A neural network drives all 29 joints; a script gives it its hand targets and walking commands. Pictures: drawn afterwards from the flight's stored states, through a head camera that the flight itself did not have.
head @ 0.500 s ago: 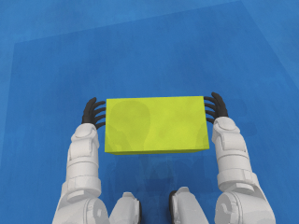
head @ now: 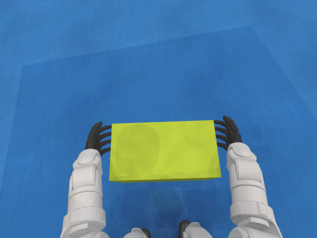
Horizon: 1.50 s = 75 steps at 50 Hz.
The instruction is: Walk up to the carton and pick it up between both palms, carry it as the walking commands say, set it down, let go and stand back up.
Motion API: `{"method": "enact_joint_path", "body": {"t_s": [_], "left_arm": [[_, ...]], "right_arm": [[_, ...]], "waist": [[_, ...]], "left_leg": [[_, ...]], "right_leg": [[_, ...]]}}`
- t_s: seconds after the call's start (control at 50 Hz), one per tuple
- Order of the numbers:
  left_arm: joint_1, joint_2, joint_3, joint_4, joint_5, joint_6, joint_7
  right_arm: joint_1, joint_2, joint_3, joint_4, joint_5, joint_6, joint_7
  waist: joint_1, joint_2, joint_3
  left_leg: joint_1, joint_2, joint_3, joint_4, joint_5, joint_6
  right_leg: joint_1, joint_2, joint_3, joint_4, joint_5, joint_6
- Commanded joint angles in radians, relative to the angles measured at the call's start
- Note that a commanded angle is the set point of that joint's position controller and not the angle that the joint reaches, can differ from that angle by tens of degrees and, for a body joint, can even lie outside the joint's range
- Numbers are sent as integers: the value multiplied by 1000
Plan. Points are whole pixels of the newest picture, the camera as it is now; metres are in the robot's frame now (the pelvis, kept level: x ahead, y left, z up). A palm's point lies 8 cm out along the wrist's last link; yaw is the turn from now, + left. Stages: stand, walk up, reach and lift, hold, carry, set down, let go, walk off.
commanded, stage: reach and lift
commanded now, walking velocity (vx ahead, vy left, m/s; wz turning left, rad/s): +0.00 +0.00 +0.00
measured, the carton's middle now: (163, 154) +0.36 +0.01 -0.12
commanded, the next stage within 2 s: hold in 1.90 s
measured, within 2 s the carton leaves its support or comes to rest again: neither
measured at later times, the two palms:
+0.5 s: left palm (79, 152) +0.31 +0.19 +0.04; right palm (242, 142) +0.33 -0.17 +0.04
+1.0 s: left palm (67, 149) +0.30 +0.19 +0.09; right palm (251, 138) +0.32 -0.17 +0.09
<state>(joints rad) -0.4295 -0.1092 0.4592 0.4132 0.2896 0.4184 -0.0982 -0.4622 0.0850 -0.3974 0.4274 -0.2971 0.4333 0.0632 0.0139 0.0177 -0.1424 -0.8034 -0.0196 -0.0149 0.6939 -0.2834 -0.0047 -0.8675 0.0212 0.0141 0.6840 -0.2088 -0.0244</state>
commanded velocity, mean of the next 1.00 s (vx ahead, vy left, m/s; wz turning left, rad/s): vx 0.00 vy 0.00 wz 0.00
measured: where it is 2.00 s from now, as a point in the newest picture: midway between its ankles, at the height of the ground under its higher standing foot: outside the picture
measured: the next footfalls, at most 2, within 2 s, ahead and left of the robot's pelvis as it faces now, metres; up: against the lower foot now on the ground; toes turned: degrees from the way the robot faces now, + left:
none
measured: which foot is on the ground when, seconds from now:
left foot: down 0.00-1.00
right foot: down 0.00-1.00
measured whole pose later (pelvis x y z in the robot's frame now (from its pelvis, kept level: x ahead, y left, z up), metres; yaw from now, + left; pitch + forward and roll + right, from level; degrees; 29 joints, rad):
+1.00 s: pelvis +0.02 +0.01 +0.04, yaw +0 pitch -5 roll +0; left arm -0.29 -0.11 0.34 0.29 0.29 0.69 -0.05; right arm -0.32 0.10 -0.31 0.29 -0.31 0.68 0.06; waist 0.01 0.02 -0.02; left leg -0.04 -0.01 -0.04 0.30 -0.18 0.00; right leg -0.10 0.02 0.00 0.29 -0.11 -0.02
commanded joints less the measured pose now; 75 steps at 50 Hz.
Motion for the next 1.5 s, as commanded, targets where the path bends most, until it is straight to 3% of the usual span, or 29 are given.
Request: {"method": "enact_joint_path", "body": {"t_s": [0.0, 0.5, 0.86, 1.0, 1.48], "left_arm": [[-517, -847, -607, 16, -192, -16, -292], [-437, -841, -666, -75, -237, 98, -237], [-469, -843, -711, -178, -285, 211, -239], [-462, -835, -695, -172, -275, 237, -244], [-374, -833, -746, -255, -280, 239, -222]], "right_arm": [[-470, 907, 603, 8, 197, -27, 298], [-378, 846, 604, -46, 223, 82, 292], [-400, 879, 667, -151, 268, 197, 285], [-384, 883, 653, -143, 258, 232, 284], [-299, 853, 691, -235, 262, 235, 267]], "waist": [[2, -35, -603], [-6, -16, -291], [-6, -17, -159], [-7, -18, -104], [-8, -9, -151]], "left_leg": [[203, -84, -26, -91, 277, 25], [544, -56, -49, -332, 263, 8], [662, -65, -47, -451, 191, 17], [667, -68, -46, -475, 164, 20], [733, -63, -66, -462, 360, 8]], "right_leg": [[580, 59, 63, -49, 342, 20], [839, 63, 36, -274, 269, 15], [976, 58, 48, -387, 209, 15], [994, 57, 49, -413, 187, 16], [1024, 72, 53, -406, 352, 24]]}}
